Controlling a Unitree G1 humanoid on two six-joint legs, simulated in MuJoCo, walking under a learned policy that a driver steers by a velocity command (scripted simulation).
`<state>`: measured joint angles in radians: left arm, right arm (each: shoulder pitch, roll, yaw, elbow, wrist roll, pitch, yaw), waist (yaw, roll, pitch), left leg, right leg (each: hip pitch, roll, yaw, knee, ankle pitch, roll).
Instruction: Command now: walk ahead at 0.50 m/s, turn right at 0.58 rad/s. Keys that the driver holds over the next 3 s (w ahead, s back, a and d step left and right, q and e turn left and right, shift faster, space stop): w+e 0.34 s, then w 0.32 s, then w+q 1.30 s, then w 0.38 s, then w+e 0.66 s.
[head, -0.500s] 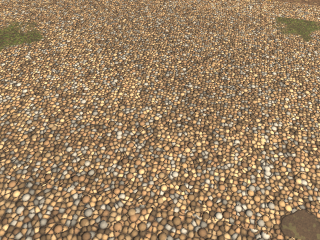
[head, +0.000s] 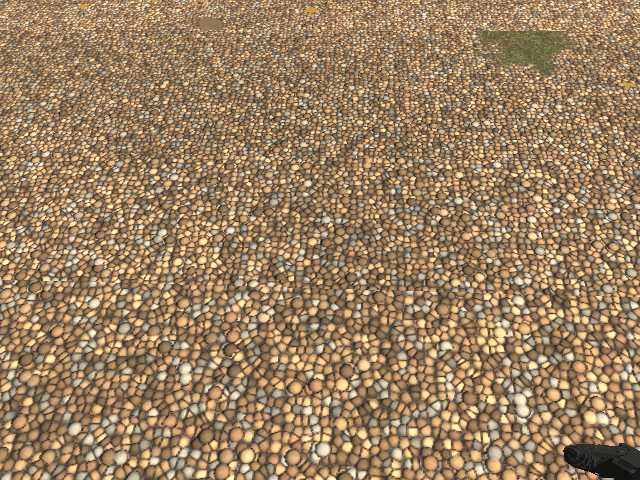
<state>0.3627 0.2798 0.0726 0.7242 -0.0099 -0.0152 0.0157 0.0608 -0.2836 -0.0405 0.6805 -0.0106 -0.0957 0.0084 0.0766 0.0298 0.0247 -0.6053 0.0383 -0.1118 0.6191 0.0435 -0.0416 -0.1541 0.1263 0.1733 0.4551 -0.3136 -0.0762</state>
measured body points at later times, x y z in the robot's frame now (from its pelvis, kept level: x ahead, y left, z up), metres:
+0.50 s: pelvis +0.23 -0.01 -0.01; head +0.24 -0.01 +0.44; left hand +0.47 +0.20 -0.10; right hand +0.15 -0.28 -0.13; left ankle +0.16 +0.14 -0.74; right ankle +0.27 -0.19 -0.67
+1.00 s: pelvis +0.50 -0.27 -0.22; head +0.51 -0.30 +0.23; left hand +0.55 -0.01 -0.35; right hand +0.52 -0.55 -0.36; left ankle +0.52 -0.10 -0.80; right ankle +0.46 -0.37 -0.93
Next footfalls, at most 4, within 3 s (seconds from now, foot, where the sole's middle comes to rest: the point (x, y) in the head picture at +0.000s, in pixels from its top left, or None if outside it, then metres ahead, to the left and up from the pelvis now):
0.06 left None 0.20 0.14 -0.77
0.80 right None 0.50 -0.38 -0.96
1.30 left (450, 363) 0.85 -0.21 -0.96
1.82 right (516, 307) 1.03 -0.40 -0.96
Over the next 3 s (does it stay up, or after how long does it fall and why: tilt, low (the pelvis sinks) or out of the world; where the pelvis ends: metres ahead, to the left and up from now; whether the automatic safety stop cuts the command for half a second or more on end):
stays up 1.56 -0.05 -0.38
